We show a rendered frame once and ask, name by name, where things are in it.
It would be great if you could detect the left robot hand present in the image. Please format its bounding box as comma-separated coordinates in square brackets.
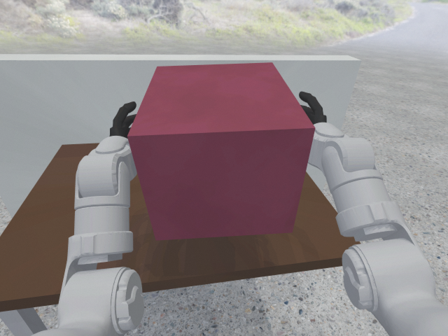
[110, 101, 137, 138]

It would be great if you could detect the right robot hand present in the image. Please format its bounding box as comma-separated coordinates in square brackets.
[299, 92, 327, 125]

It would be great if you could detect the left robot forearm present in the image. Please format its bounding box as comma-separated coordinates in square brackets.
[57, 136, 137, 325]

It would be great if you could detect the robot left upper arm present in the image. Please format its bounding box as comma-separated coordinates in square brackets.
[31, 267, 144, 336]

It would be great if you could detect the right robot forearm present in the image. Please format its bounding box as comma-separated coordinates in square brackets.
[308, 122, 436, 294]

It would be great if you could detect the robot right upper arm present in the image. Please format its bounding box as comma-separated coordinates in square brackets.
[342, 238, 448, 336]

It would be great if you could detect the table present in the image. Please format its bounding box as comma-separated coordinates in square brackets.
[0, 143, 360, 336]

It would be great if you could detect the carton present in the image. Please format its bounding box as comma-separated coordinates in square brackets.
[127, 62, 315, 241]

